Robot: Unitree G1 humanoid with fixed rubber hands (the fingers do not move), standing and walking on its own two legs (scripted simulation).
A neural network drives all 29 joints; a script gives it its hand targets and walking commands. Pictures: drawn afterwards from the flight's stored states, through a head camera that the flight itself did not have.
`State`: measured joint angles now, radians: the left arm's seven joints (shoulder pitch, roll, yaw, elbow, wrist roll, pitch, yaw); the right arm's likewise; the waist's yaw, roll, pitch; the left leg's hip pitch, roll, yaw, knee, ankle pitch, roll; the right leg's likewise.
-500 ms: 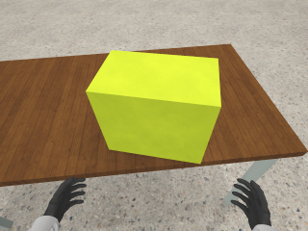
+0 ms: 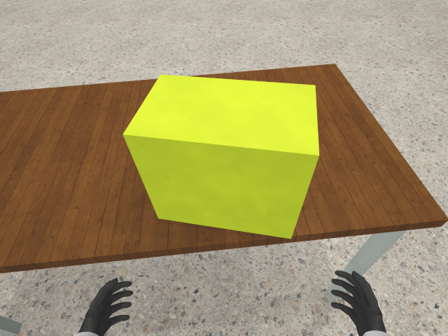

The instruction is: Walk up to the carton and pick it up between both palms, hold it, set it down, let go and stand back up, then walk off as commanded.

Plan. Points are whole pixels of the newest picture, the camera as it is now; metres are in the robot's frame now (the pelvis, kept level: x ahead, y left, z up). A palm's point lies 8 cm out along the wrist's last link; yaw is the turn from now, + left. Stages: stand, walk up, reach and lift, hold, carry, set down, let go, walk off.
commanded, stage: set down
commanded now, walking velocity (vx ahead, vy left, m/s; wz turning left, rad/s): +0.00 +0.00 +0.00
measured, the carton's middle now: (227, 159) +0.45 +0.02 +0.05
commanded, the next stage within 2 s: let go in 0.14 s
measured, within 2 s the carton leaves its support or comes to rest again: neither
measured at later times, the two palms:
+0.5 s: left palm (106, 332) +0.16 +0.23 -0.07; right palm (365, 325) +0.17 -0.22 -0.08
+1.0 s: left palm out of the picture +0.14 +0.27 -0.07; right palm out of the picture +0.12 -0.27 -0.10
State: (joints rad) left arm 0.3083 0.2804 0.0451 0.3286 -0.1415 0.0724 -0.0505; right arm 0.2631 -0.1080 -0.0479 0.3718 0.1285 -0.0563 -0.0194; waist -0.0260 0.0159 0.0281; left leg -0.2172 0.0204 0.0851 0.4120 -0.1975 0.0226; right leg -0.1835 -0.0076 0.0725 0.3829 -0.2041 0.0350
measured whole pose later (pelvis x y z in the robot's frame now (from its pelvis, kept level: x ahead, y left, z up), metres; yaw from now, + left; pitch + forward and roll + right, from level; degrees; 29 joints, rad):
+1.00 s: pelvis +0.01 -0.01 +0.00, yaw +0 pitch -1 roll +1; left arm 0.27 0.35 0.05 0.58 0.02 -0.02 0.00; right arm 0.19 -0.27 -0.05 0.77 0.01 -0.05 0.03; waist -0.03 0.00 0.03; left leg -0.19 0.01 0.09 0.41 -0.21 0.01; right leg -0.18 -0.01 0.07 0.45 -0.25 0.03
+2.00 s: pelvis -0.12 -0.02 -0.03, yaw +1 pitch -6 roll +2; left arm 0.22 0.38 0.05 0.69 0.02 0.04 0.02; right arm 0.18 -0.38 -0.05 0.80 0.01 0.06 0.01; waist -0.03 0.02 0.20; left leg -0.33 -0.07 0.06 1.05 -0.48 0.01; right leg -0.34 -0.01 0.07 0.70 -0.25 -0.03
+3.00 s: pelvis -0.44 -0.01 -0.05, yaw +2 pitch -8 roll +1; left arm 0.15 0.43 0.04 0.71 0.03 0.05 0.01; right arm 0.31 -0.45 -0.05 0.78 0.01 0.07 -0.01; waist -0.03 0.08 0.23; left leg -0.29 -0.10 -0.05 1.18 -0.50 0.06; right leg -0.46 0.02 0.08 0.82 -0.23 -0.03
